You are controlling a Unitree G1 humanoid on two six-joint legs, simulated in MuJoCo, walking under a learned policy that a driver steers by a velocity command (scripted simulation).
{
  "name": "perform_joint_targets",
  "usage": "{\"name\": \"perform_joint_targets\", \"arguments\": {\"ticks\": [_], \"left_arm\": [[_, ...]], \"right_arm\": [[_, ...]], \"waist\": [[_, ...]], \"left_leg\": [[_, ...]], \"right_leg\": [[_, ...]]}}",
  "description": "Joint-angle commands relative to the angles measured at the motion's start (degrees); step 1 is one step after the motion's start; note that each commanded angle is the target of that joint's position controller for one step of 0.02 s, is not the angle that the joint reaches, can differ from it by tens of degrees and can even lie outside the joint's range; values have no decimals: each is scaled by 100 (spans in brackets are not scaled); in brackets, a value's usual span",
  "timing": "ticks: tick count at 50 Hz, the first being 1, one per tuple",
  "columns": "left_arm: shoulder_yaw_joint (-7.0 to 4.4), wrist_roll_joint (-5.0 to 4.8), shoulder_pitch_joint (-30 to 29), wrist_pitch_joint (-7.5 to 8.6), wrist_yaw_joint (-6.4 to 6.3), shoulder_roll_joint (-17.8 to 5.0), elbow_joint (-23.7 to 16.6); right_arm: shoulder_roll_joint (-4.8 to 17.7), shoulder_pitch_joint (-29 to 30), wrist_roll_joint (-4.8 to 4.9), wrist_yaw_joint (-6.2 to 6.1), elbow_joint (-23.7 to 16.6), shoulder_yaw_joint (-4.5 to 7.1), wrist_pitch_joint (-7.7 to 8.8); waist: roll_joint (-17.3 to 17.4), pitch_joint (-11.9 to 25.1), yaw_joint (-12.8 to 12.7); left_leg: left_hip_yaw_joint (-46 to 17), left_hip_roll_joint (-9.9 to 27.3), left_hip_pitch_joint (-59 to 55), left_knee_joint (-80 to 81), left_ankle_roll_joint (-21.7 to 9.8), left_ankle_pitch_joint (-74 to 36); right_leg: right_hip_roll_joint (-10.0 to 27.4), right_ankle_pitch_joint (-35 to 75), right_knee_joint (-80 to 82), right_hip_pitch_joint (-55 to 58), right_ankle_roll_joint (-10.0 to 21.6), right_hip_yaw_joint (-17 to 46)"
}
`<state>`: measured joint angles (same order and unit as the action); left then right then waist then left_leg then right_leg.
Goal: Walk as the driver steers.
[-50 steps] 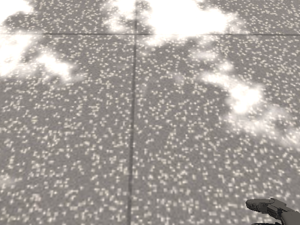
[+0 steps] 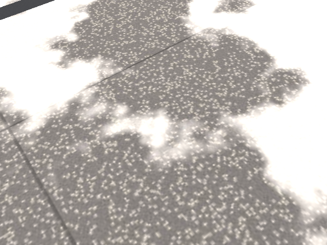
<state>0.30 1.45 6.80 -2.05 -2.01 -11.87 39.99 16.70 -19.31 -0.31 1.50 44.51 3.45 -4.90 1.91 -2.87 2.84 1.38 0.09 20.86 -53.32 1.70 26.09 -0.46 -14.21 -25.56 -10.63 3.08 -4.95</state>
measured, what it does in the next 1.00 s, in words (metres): walks ahead: left foot, then right foot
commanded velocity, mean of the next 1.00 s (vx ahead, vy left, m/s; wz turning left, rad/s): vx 0.57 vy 0.00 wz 0.27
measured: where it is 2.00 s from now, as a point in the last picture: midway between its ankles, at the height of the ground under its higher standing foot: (118, 187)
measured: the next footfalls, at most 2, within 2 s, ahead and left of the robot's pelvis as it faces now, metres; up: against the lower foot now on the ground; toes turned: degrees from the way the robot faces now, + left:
left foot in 0.16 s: -0.02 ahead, +0.11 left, +0.00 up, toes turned +12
right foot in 0.68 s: +0.29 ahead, +0.02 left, +0.00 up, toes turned +27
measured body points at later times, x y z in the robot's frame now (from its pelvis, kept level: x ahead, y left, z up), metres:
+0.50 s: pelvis +0.04 +0.05 +0.01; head +0.04 +0.08 +0.46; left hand +0.07 +0.37 -0.10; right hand +0.20 -0.20 -0.09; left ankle -0.06 +0.10 -0.74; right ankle +0.17 -0.07 -0.69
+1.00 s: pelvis +0.36 +0.13 +0.00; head +0.40 +0.12 +0.45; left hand +0.20 +0.36 -0.12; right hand +0.66 -0.01 -0.07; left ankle +0.49 +0.33 -0.69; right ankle +0.25 +0.01 -0.74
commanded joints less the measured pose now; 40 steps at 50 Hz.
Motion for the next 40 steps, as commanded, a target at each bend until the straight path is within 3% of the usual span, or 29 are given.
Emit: {"name": "perform_joint_targets", "arguments": {"ticks": [1, 5, 7, 8, 9, 10, 11, 12, 13, 14, 16, 18, 23, 26, 29, 31, 32, 33, 34, 35, 36, 37, 38, 40], "left_arm": [[-354, 35, 261, 57, -41, -1017, -184], [-459, 36, 143, 100, 29, -1169, -170], [-511, -21, 31, 98, 56, -1232, -161], [-530, -22, 197, 101, 80, -1186, -99], [-457, 55, 388, 56, 107, -816, -239], [-372, 77, -481, -31, 55, -756, -680], [-382, 118, -431, -23, 91, -893, -649], [-433, 89, -408, 49, 183, -1063, -576], [-490, 83, -384, 123, 253, -1219, -501], [-513, 150, -349, 153, 310, -1275, -433], [-482, 171, -267, 187, 374, -1147, -327], [-443, 159, -337, 227, 387, -1042, -316], [-388, 84, -704, 289, 375, -1048, -395], [-336, 64, -1035, 371, 393, -1012, -502], [-327, 11, -1120, 434, 419, -1087, -607], [-348, -6, -874, 457, 411, -1165, -617], [-385, 0, -540, 465, 383, -1228, -552], [-457, 19, 126, 482, 319, -1328, -365], [-567, 43, 1406, 523, 234, -1558, 18], [-709, 107, 2531, 546, 194, -2135, 162], [-680, 66, 2317, 563, 302, -2056, 245], [-587, -24, 1735, 552, 392, -1627, 194], [-581, -44, 1620, 567, 423, -1504, 156], [-522, -58, 1669, 607, 370, -1320, 248]], "right_arm": [[379, 441, 11, 49, -613, 98, 53], [375, 376, 68, 103, -763, 125, 71], [336, 124, 51, 109, -740, 137, 128], [545, -46, -27, 58, -691, 197, 196], [1323, -142, -84, -20, -783, 356, 284], [1775, -566, -79, -21, -760, 514, 280], [1533, -677, -34, -31, -693, 497, 253], [1265, -323, 4, -42, -738, 426, 182], [1123, 72, -3, -39, -833, 370, 126], [1042, 183, 23, -59, -886, 329, 153], [1012, 37, 3, -41, -841, 309, 279], [1104, -192, 3, -35, -736, 342, 411], [1107, -376, -11, -54, -704, 327, 568], [1080, -515, -16, -53, -642, 293, 671], [1142, -417, -16, -47, -616, 270, 773], [1149, -303, -31, -60, -558, 244, 832], [1164, -254, -34, -70, -506, 229, 856], [1141, -236, -56, -83, -426, 199, 879], [992, -150, -104, -97, -397, 144, 899], [703, -44, -8, -99, -680, 31, 956], [499, 218, -121, -101, -846, -42, 994], [662, 633, -270, -100, -881, -56, 1004], [743, 768, -317, -55, -857, -59, 1043], [669, 859, -420, 17, -898, -118, 1049]], "waist": [[-950, 297, -422], [-1041, 519, -327], [-832, 597, -73], [-205, 541, 35], [1368, 431, -108], [1537, 261, 297], [698, 423, 228], [436, 195, 101], [454, -20, -36], [602, -89, -40], [366, 21, -43], [238, 70, 8], [592, -16, 172], [608, -59, 350], [640, -170, 350], [622, -274, 189], [581, -215, -4], [378, 72, -376], [-125, 778, -953], [-1390, 1583, -1357], [-1826, 1022, -1012], [-929, 385, -783], [-444, 310, -697], [-430, 108, -494]], "left_leg": [[105, 112, 429, 397, -30, 150], [332, 64, -154, 1167, -215, 114], [439, -59, -859, 2230, -367, -676], [-234, 103, -1356, 3050, -515, -1321], [-2520, 1617, -1991, 3546, -921, -2891], [-3583, 2137, -1695, 3528, -1850, -4392], [-3260, 1829, -2012, 3674, -1972, -2168], [-3090, 1489, -1815, 4048, -1821, 365], [-3032, 1230, -1618, 4360, -1613, 1528], [-2983, 1052, -1584, 4506, -1550, 1576], [-2803, 855, -1661, 4510, -1482, 1063], [-2762, 751, -1789, 4414, -1497, 718], [-2815, 618, -1525, 4292, -1564, 320], [-2849, 690, -1409, 4229, -1546, 62], [-2893, 958, -1364, 4381, -1537, 41], [-2701, 1099, -1341, 4495, -1453, -353], [-2468, 1096, -1319, 4303, -1386, -1251], [-2035, 932, -1264, 3487, -1282, -3012], [-1388, 562, -751, 1749, -1121, -4284], [-653, -63, 681, -530, -744, -3290], [-569, -602, 2327, -1347, -603, -209], [-829, -239, 2802, -1810, -656, -698], [-806, 29, 2702, -1751, -621, -1088], [-725, 274, 2409, -1255, -438, -1206]], "right_leg": [[1709, 2268, 504, 684, 922, 846], [1863, 2440, 150, 525, 772, 604], [1750, 1853, -414, 116, 396, 211], [1469, 792, -1206, -485, -35, -131], [653, -1696, -2795, -2022, -525, -637], [-145, -2562, -3573, -2843, -585, 322], [126, -2108, -3919, -3018, -542, 799], [272, -1419, -3756, -3157, -461, 899], [309, -937, -3533, -3186, -463, 820], [281, -601, -3472, -3157, -529, 751], [229, -123, -3294, -3059, -631, 733], [190, 104, -2947, -3137, -702, 741], [131, 423, -1884, -2997, -915, 671], [151, 586, -1198, -2616, -825, 578], [249, 533, -795, -2170, -488, 462], [260, 360, -492, -1640, -192, 331], [133, 206, -334, -1132, -37, 197], [-116, -7, -195, -268, 122, 77], [-57, -365, -269, 1268, 344, 356], [1227, -2911, 488, 2627, 913, 2916], [1781, -3810, 1490, 2775, 1121, 5267], [1771, -3242, 1308, 2226, 1140, 5118], [1570, -2569, 1181, 1852, 1146, 4351], [1112, -1952, 1499, 1124, 1158, 3684]]}}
